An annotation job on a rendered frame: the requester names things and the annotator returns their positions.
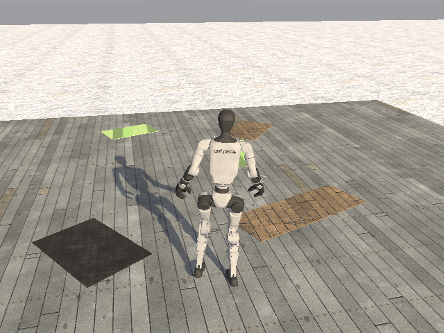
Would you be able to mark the right robot forearm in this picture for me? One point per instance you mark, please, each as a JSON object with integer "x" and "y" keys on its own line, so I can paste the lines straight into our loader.
{"x": 257, "y": 181}

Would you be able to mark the robot left thigh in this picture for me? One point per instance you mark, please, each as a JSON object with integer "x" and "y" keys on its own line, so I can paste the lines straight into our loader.
{"x": 204, "y": 208}

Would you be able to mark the robot left hand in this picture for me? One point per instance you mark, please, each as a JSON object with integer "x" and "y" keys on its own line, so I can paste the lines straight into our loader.
{"x": 179, "y": 190}

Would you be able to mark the robot thigh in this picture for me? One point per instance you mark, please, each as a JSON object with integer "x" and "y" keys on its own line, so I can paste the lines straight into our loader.
{"x": 204, "y": 208}
{"x": 234, "y": 216}

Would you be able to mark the left robot forearm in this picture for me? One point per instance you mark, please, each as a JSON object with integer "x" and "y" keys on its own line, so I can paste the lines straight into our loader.
{"x": 184, "y": 181}

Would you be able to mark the left robot upper arm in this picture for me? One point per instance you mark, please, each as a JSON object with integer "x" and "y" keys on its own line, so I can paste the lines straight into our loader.
{"x": 198, "y": 155}

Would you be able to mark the robot right thigh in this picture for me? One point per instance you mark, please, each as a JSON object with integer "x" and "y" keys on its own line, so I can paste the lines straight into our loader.
{"x": 234, "y": 216}

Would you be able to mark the right robot upper arm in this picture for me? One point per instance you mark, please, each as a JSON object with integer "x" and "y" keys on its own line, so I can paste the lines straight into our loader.
{"x": 249, "y": 158}

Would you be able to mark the robot right hand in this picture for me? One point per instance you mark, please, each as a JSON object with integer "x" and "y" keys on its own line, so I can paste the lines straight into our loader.
{"x": 261, "y": 191}

